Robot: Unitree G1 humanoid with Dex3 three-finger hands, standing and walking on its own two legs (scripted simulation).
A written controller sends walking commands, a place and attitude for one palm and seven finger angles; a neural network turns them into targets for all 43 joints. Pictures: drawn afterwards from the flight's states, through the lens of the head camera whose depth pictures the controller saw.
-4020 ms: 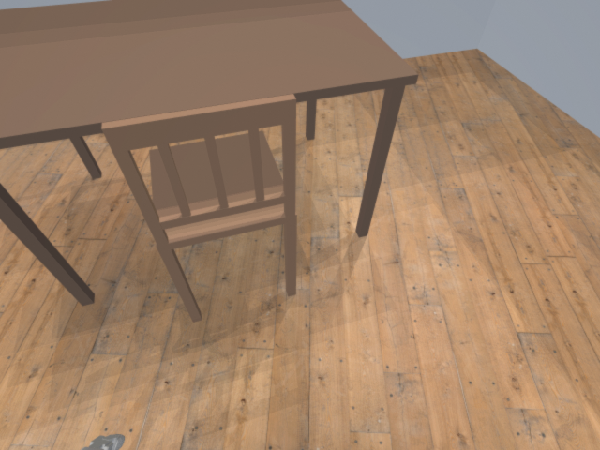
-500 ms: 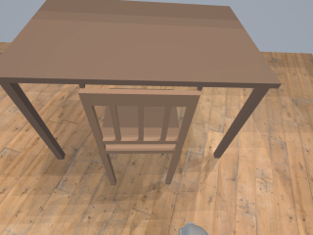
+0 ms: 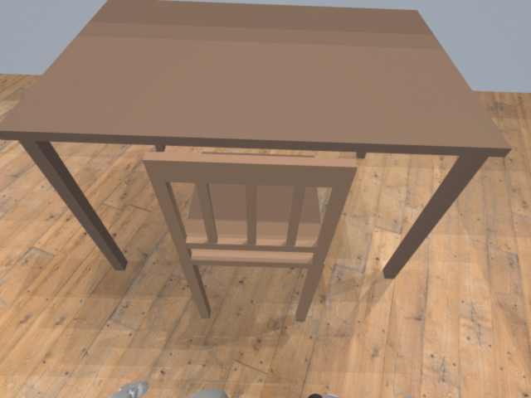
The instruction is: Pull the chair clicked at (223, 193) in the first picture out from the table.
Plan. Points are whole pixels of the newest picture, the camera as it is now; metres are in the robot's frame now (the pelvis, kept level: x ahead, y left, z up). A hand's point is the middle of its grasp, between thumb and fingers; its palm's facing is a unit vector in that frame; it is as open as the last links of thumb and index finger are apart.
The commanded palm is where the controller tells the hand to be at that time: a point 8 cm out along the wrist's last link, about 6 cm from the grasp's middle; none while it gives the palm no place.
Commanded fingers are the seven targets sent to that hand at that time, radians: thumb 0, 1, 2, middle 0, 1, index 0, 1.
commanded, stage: come to a stop and stand still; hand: left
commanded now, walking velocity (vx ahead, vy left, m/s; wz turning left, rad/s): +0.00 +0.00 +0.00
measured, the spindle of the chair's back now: (251, 215) +0.49 +0.07 -0.10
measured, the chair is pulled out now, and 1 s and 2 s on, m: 0.00 0.00 0.00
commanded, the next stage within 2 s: look again from close up in 1.88 s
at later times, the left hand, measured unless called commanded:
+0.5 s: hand out of the picture -0.08 +0.24 -0.17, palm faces +0.01 -0.98 -0.20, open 7.4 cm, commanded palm none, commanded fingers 0.00 0.90 0.90 -0.20 -0.30 -0.20 -0.30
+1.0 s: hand out of the picture -0.13 +0.18 -0.16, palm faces +0.04 -0.99 -0.15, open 7.4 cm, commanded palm none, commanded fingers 0.00 0.90 0.90 -0.20 -0.30 -0.20 -0.30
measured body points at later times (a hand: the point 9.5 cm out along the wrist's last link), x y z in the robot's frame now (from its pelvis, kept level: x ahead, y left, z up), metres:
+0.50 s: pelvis -0.05 +0.06 +0.01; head -0.03 +0.07 +0.46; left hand -0.08 +0.29 -0.15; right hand -0.06 -0.16 -0.14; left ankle -0.01 +0.12 -0.73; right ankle -0.11 -0.06 -0.73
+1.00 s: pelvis -0.08 +0.03 +0.01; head -0.07 +0.03 +0.46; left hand -0.13 +0.23 -0.15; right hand -0.12 -0.17 -0.15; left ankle -0.01 +0.12 -0.73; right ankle -0.11 -0.06 -0.73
